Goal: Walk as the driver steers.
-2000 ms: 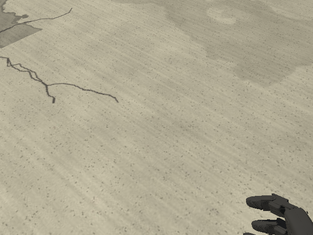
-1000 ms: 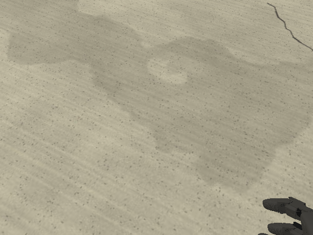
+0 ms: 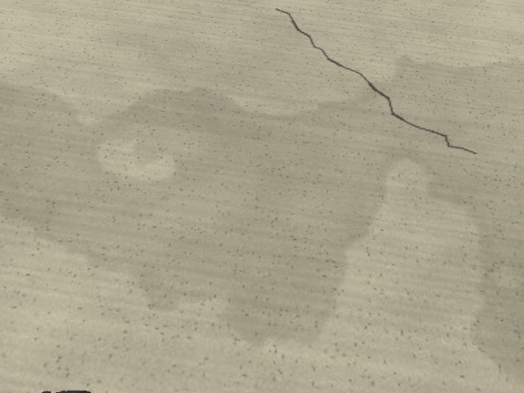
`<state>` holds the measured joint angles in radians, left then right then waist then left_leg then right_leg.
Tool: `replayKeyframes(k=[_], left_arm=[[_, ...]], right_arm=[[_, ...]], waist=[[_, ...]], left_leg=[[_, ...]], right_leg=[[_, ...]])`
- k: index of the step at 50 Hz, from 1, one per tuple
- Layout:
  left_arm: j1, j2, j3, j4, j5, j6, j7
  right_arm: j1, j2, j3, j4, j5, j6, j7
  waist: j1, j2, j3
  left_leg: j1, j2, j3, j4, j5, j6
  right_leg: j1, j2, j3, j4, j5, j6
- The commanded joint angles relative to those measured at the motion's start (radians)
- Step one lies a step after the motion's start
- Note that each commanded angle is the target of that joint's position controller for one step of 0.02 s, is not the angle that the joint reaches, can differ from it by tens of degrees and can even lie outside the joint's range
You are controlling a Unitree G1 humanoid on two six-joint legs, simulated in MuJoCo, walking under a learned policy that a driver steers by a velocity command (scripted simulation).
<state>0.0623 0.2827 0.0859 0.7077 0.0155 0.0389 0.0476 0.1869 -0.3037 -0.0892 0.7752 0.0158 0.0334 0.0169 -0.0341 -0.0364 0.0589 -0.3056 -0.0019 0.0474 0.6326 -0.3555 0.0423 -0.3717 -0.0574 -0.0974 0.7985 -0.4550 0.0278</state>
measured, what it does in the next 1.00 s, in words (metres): walks ahead: right foot, then left foot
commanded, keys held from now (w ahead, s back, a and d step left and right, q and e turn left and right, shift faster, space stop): q+shift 0.22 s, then e+shift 0.46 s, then w+e+shift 0.32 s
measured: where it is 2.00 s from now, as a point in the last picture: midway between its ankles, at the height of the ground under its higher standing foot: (340, 264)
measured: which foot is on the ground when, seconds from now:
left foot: down 0.00-0.52, up 0.54-0.76, down 0.78-1.00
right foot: up 0.00-0.44, down 0.46-0.78, up 0.80-1.00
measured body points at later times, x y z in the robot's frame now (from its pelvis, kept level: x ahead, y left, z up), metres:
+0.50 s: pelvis +0.05 +0.00 +0.01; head +0.06 +0.00 +0.45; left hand +0.11 +0.31 -0.09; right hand +0.30 -0.19 -0.08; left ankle -0.02 +0.09 -0.72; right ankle +0.09 -0.12 -0.73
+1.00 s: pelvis +0.10 +0.02 +0.02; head +0.11 +0.04 +0.47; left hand +0.34 +0.25 -0.07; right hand +0.09 -0.28 -0.07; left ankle +0.05 +0.13 -0.72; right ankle +0.13 -0.16 -0.60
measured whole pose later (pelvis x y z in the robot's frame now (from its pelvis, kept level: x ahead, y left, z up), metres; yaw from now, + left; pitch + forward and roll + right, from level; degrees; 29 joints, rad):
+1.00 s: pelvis +0.10 +0.02 +0.02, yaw -13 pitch +2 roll -1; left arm 0.18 0.34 0.09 0.63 0.03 0.04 -0.07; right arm 0.39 -0.30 -0.07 0.72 -0.04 -0.06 0.00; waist -0.05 -0.04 -0.06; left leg -0.08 0.01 0.08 0.33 -0.30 0.03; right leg -0.77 -0.02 0.09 1.26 -0.13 0.02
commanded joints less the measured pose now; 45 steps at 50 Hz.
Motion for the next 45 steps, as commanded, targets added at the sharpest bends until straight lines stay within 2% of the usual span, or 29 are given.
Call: replayKeyframes(k=[1,2,3,4,5,11,15,18,19,21,23,24,25,26,27,28,30,31,32,34,36,37,38,39,40,41,42,43,45], left_arm=[[-0.143,0.081,0.022,-0.140,-0.002,-0.040,-0.006],[-0.120,0.092,0.027,-0.123,-0.011,-0.045,-0.004],[-0.104,0.096,0.029,-0.106,-0.004,-0.048,0.003],[-0.093,0.107,0.034,-0.102,-0.003,-0.047,0.007],[-0.087,0.097,0.032,-0.102,-0.007,-0.049,0.003],[-0.081,0.075,0.025,-0.093,-0.017,-0.059,-0.005],[-0.039,0.087,0.019,-0.063,-0.018,-0.052,-0.022],[-0.017,0.065,0.004,-0.054,-0.018,-0.056,-0.042],[-0.018,0.070,0.002,-0.054,-0.022,-0.058,-0.047],[-0.019,0.111,0.011,-0.066,-0.032,-0.063,-0.052],[-0.018,0.166,0.021,-0.084,-0.029,-0.070,-0.054],[-0.005,0.217,0.033,-0.092,-0.025,-0.075,-0.055],[0.027,0.241,0.045,-0.077,-0.036,-0.075,-0.057],[0.089,0.226,0.047,-0.072,-0.041,-0.074,-0.057],[0.156,0.209,0.042,-0.057,-0.031,-0.072,-0.051],[0.215,0.206,0.042,-0.045,-0.022,-0.076,-0.046],[0.151,0.219,0.051,-0.064,-0.036,-0.074,-0.028],[0.107,0.208,0.053,-0.078,-0.051,-0.062,-0.019],[0.082,0.197,0.054,-0.090,-0.058,-0.042,-0.011],[0.074,0.203,0.063,-0.108,-0.049,-0.008,-0.002],[0.077,0.198,0.063,-0.122,-0.059,0.004,0.000],[0.046,0.202,0.059,-0.135,-0.064,0.004,-0.001],[0.017,0.178,0.049,-0.151,-0.062,-0.001,-0.002],[0.049,0.093,0.027,-0.151,-0.054,-0.009,-0.006],[0.041,0.039,0.012,-0.201,-0.060,-0.030,-0.013],[0.046,0.097,0.018,-0.215,-0.064,-0.051,-0.020],[0.055,0.153,0.031,-0.192,-0.055,-0.054,-0.025],[0.091,0.166,0.038,-0.164,-0.043,-0.053,-0.028],[0.108,0.136,0.029,-0.153,-0.036,-0.058,-0.043]], right_arm=[[0.098,-0.252,-0.061,-0.077,-0.044,-0.049,-0.004],[0.045,-0.228,-0.060,-0.086,-0.018,-0.058,-0.012],[0.005,-0.200,-0.054,-0.097,0.007,-0.052,-0.024],[-0.021,-0.178,-0.046,-0.110,0.024,-0.041,-0.037],[-0.017,-0.171,-0.043,-0.120,0.025,-0.031,-0.046],[0.001,-0.198,-0.056,-0.163,0.017,-0.002,-0.066],[-0.024,-0.139,-0.023,-0.175,-0.012,0.003,-0.064],[-0.049,-0.056,0.024,-0.157,-0.041,-0.004,-0.046],[-0.054,-0.061,0.028,-0.150,-0.046,-0.009,-0.039],[-0.070,-0.118,0.016,-0.142,-0.039,-0.014,-0.037],[-0.030,-0.164,-0.002,-0.129,-0.027,-0.018,-0.046],[0.003,-0.160,-0.007,-0.135,-0.040,-0.025,-0.052],[-0.003,-0.138,-0.006,-0.150,-0.046,-0.030,-0.057],[-0.056,-0.129,-0.007,-0.165,-0.048,-0.032,-0.063],[-0.111,-0.101,-0.005,-0.191,-0.038,-0.032,-0.065],[-0.143,-0.087,-0.004,-0.210,-0.026,-0.029,-0.062],[-0.129,-0.063,-0.003,-0.211,-0.014,-0.027,-0.048],[-0.133,-0.054,-0.002,-0.211,-0.014,-0.029,-0.045],[-0.143,-0.041,-0.001,-0.211,-0.012,-0.033,-0.041],[-0.125,-0.017,0.002,-0.201,-0.005,-0.043,-0.027],[-0.059,-0.034,-0.005,-0.184,0.011,-0.051,-0.009],[0.005,-0.044,-0.015,-0.165,0.019,-0.055,-0.005],[0.093,-0.075,-0.031,-0.134,0.021,-0.057,-0.010],[0.186,-0.139,-0.050,-0.117,0.017,-0.062,-0.022],[0.146,-0.218,-0.054,-0.142,-0.039,-0.075,-0.017],[0.038,-0.218,-0.052,-0.175,-0.064,-0.101,-0.019],[-0.015,-0.150,-0.034,-0.190,-0.042,-0.114,-0.030],[-0.016,-0.121,-0.024,-0.192,-0.022,-0.118,-0.037],[0.036,-0.114,-0.014,-0.174,-0.020,-0.130,-0.045]], waist=[[-0.040,0.188,-0.210],[-0.005,0.132,-0.177],[0.011,0.100,-0.168],[0.026,0.107,-0.167],[0.032,0.119,-0.175],[0.024,0.153,-0.162],[-0.002,0.194,-0.177],[-0.001,0.186,-0.161],[-0.003,0.192,-0.138],[0.010,0.194,-0.078],[0.006,0.137,-0.063],[-0.025,0.041,-0.088],[-0.036,-0.084,-0.112],[0.014,-0.141,-0.135],[0.049,-0.210,-0.147],[0.085,-0.203,-0.169],[0.045,-0.090,-0.174],[0.032,-0.072,-0.166],[0.031,-0.079,-0.163],[0.034,-0.118,-0.188],[0.021,-0.135,-0.230],[-0.025,-0.153,-0.209],[-0.075,-0.141,-0.175],[-0.091,0.029,-0.190],[-0.046,0.241,-0.132],[0.014,0.256,-0.057],[0.025,0.210,-0.012],[0.029,0.163,-0.023],[0.014,0.142,-0.020]], left_leg=[[0.390,0.356,-0.569,-0.255,0.839,0.323],[0.386,0.289,-0.490,-0.239,0.785,0.262],[0.377,0.256,-0.451,-0.233,0.755,0.219],[0.347,0.231,-0.426,-0.238,0.739,0.197],[0.328,0.208,-0.421,-0.241,0.740,0.188],[0.274,0.145,-0.470,-0.233,0.584,0.156],[0.197,0.160,-0.408,-0.206,0.577,0.146],[0.123,0.167,-0.375,-0.207,0.575,0.152],[0.103,0.169,-0.369,-0.215,0.553,0.154],[0.097,0.159,-0.358,-0.201,0.502,0.148],[0.141,0.122,-0.346,-0.161,0.413,0.109],[0.132,0.052,-0.291,-0.088,0.305,0.074],[0.084,-0.044,-0.176,0.003,0.218,0.015],[0.012,-0.103,-0.110,0.128,0.094,-0.040],[-0.123,-0.144,-0.105,0.243,-0.172,-0.067],[-0.232,-0.141,-0.160,0.412,-0.365,-0.080],[-0.273,-0.083,-0.209,0.474,-0.271,-0.086],[-0.257,-0.069,-0.195,0.359,-0.215,-0.090],[-0.225,-0.074,-0.172,0.252,-0.174,-0.099],[-0.121,-0.105,-0.143,0.119,-0.099,-0.110],[0.053,-0.109,-0.121,-0.050,-0.039,-0.088],[0.186,-0.104,-0.102,-0.156,0.042,-0.070],[0.364,-0.064,-0.109,-0.225,0.078,-0.046],[0.511,0.129,-0.302,-0.300,-0.099,-0.006],[0.426,0.379,-0.734,-0.444,-0.409,0.086],[0.323,0.430,-0.815,-0.492,-0.531,0.135],[0.297,0.382,-0.687,-0.486,-0.469,0.113],[0.301,0.326,-0.564,-0.475,-0.377,0.079],[0.272,0.258,-0.380,-0.474,-0.219,0.040]], right_leg=[[-0.395,0.094,0.190,0.451,-0.206,0.031],[-0.417,0.077,0.204,0.433,-0.109,0.023],[-0.422,0.064,0.209,0.395,-0.042,0.027],[-0.385,0.058,0.215,0.360,0.007,0.033],[-0.350,0.074,0.211,0.347,0.045,0.040],[-0.282,0.131,0.226,0.099,0.150,0.070],[-0.157,0.067,0.175,0.040,0.201,0.073],[-0.011,0.019,0.154,-0.053,0.189,0.045],[0.027,0.023,0.137,-0.093,0.186,0.033],[0.054,0.049,0.105,-0.217,0.230,0.002],[0.065,0.041,0.165,-0.317,0.462,-0.042],[0.097,-0.010,0.265,-0.284,0.725,-0.081],[0.124,-0.062,0.371,-0.304,0.786,-0.160],[0.180,-0.140,0.521,-0.361,0.800,-0.254],[0.266,-0.216,0.672,-0.410,0.809,-0.331],[0.345,-0.248,0.748,-0.441,0.773,-0.361],[0.336,-0.189,0.647,-0.409,0.700,-0.287],[0.311,-0.140,0.593,-0.413,0.639,-0.241],[0.289,-0.101,0.568,-0.418,0.587,-0.212],[0.239,-0.063,0.568,-0.416,0.558,-0.200],[0.114,-0.031,0.587,-0.468,0.068,-0.190],[-0.015,-0.010,0.596,-0.488,-0.128,-0.172],[-0.205,0.030,0.569,-0.450,-0.212,-0.125],[-0.375,0.124,0.422,-0.161,-0.233,-0.060],[-0.562,0.180,0.367,0.104,-0.099,-0.051],[-0.608,0.058,0.356,0.237,0.012,-0.051],[-0.624,0.032,0.317,0.298,0.100,-0.039],[-0.603,0.016,0.281,0.351,0.156,-0.022],[-0.583,-0.006,0.229,0.467,0.257,-0.009]])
